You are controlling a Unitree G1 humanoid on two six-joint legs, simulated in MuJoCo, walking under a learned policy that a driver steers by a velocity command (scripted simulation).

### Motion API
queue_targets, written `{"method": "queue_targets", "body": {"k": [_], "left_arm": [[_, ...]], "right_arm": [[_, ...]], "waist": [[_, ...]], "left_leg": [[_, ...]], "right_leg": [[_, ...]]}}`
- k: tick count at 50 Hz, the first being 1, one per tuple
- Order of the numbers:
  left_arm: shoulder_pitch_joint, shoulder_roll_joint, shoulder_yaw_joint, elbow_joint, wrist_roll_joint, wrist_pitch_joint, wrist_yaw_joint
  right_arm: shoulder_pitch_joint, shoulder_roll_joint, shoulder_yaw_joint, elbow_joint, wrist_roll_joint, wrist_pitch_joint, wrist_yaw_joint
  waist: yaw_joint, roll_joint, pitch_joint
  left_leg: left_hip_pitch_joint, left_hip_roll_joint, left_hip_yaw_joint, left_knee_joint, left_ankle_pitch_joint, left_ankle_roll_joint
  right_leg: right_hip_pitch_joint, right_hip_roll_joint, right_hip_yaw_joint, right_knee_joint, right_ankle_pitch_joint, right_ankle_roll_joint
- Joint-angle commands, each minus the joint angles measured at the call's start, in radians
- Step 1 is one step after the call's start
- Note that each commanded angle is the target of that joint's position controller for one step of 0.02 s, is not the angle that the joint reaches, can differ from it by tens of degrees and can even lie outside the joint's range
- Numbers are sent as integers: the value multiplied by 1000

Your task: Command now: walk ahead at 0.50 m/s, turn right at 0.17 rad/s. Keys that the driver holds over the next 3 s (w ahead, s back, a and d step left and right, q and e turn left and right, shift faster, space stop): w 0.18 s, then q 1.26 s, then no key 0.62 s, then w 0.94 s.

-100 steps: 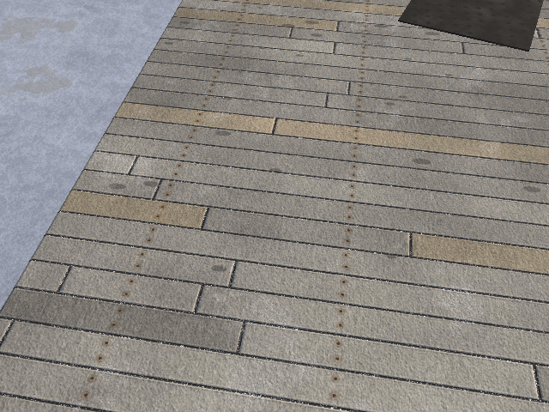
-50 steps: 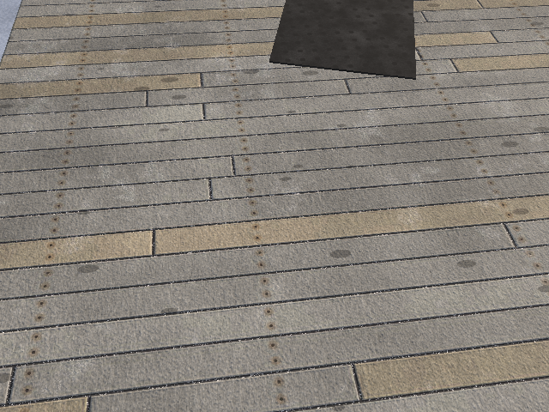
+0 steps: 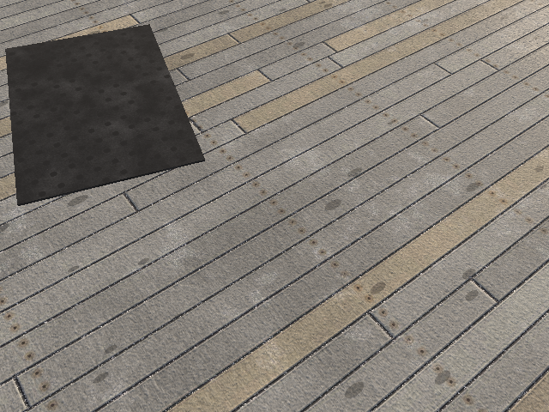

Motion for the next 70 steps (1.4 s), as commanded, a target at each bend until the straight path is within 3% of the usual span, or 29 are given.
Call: {"method": "queue_targets", "body": {"k": [1,5,12,14,16,17,18,19,20,22,25,33,37,38,39,40,41,43,46,51,58,61,62,63,64,65,66,68,70], "left_arm": [[-17,79,26,-82,6,-18,-3],[-114,46,10,-114,16,-23,-1],[-326,22,1,-167,10,-47,-32],[-326,44,11,-172,15,-58,-42],[-208,85,30,-136,28,-66,-38],[-121,136,47,-116,41,-69,-27],[13,220,63,-110,69,-63,-10],[24,218,58,-115,61,-39,-11],[15,158,47,-129,41,-15,-10],[-105,98,26,-118,20,2,-2],[-251,100,29,-108,46,3,-6],[-270,155,51,-50,23,16,19],[-259,165,56,-16,-8,40,17],[-214,132,50,7,-5,47,16],[-176,77,36,3,27,52,11],[-247,86,35,-48,42,51,20],[-308,124,47,-55,32,52,25],[-269,128,58,-24,19,59,37],[-240,126,62,-9,24,56,38],[-277,88,45,-18,14,47,28],[-259,112,47,-17,3,28,2],[-190,116,54,-2,4,15,-10],[-154,142,63,8,10,15,-10],[-134,208,77,2,27,22,-3],[-159,266,87,6,53,30,-2],[-203,205,72,-28,55,25,2],[-254,152,57,-45,45,25,10],[-289,121,46,-54,19,30,20],[-255,130,44,-48,22,40,29]], "right_arm": [[22,-94,-15,-39,-1,-10,-3],[68,-149,-28,-8,12,-10,-14],[195,-162,-21,53,25,30,-25],[203,-171,-22,59,26,46,-33],[151,-186,-27,42,32,54,-41],[142,-169,-21,25,26,49,-42],[134,-102,2,-23,-2,38,-40],[317,-46,24,-3,13,35,-37],[298,-157,-6,17,31,47,-37],[174,-149,-18,-11,37,80,-49],[205,-100,-23,-20,24,150,-70],[55,-108,-30,-118,13,164,-37],[77,-122,-46,-128,8,167,-21],[106,-153,-59,-121,1,164,-27],[119,-267,-87,-140,-2,159,-46],[97,-329,-90,-179,-23,145,-46],[113,-288,-81,-177,-36,122,-36],[15,-231,-66,-188,-5,101,-40],[-29,-187,-46,-213,5,111,-59],[4,-210,-59,-226,11,124,-75],[-27,-220,-67,-254,14,142,-60],[-70,-214,-66,-266,31,151,-61],[-68,-196,-62,-270,34,153,-64],[-30,-145,-48,-272,24,152,-63],[-15,-155,-54,-301,30,144,-60],[3,-242,-80,-279,10,135,-59],[18,-265,-94,-253,18,138,-54],[36,-217,-87,-227,16,158,-56],[6,-169,-70,-243,27,163,-49]], "waist": [[3,136,-12],[-17,107,-3],[-88,113,35],[-71,132,12],[9,144,-52],[49,116,-126],[88,-41,-283],[43,-263,-476],[73,-152,-481],[34,-74,-248],[-51,-122,-108],[-21,-90,-113],[-43,-64,-98],[-43,2,-81],[-7,284,-59],[-29,389,-44],[-70,266,-87],[-10,159,-82],[17,167,-122],[-13,169,-126],[-20,204,-110],[25,196,-119],[33,168,-128],[9,-3,-147],[-28,-268,-81],[-16,-178,-70],[-34,-114,-62],[-32,-88,-32],[-9,-94,-20]], "left_leg": [[165,264,-334,-277,25,174],[180,261,-223,-314,212,188],[219,227,-135,-230,397,131],[267,237,-167,-150,460,107],[261,207,-177,-19,531,62],[184,151,-152,112,473,22],[-68,64,-108,421,88,-35],[-279,-4,-106,708,-577,-78],[-301,43,-165,800,-549,-90],[-382,103,-97,794,-422,-116],[-191,120,-48,731,-295,-144],[-80,141,-9,389,-118,-83],[50,86,52,136,-52,-16],[113,80,11,40,32,18],[209,292,-296,-76,352,102],[204,443,-549,-135,418,289],[183,415,-522,-156,332,303],[181,320,-390,-132,231,192],[159,265,-327,-115,326,163],[214,244,-365,-99,254,170],[154,222,-504,-80,215,179],[134,175,-521,-25,230,134],[68,136,-495,14,135,91],[-71,45,-383,191,-137,33],[-274,-104,-182,378,-450,-27],[-294,-24,-193,600,-447,-70],[-284,-9,-188,679,-379,-84],[-322,4,-166,764,-274,-120],[-327,19,-111,736,-226,-139]], "right_leg": [[-213,-113,15,-52,79,7],[-256,-132,-18,-250,227,36],[-127,-47,-72,-600,448,40],[-78,-21,-59,-660,419,23],[106,0,-65,-753,482,-12],[295,-57,-40,-756,686,-45],[631,-293,146,-633,1130,-133],[841,-527,382,-604,1253,-289],[758,-466,353,-643,1056,-269],[515,-370,196,-740,769,-217],[137,-303,36,-897,501,-203],[172,-351,-92,-907,384,-190],[194,-329,-138,-783,259,-103],[148,-279,-180,-677,170,-40],[-37,-148,-294,-379,-50,66],[-250,-11,-188,-142,-300,112],[-263,-20,-64,-21,-277,94],[-271,-52,-18,-18,-105,71],[-191,-30,-19,-23,7,89],[-155,-6,1,-272,49,116],[10,28,13,-501,5,101],[152,30,-9,-745,141,69],[260,-26,13,-818,245,45],[380,-221,178,-848,317,-30],[354,-393,406,-883,496,-198],[312,-442,405,-878,519,-258],[291,-379,298,-860,497,-219],[305,-288,163,-843,460,-162],[315,-253,76,-852,499,-168]]}}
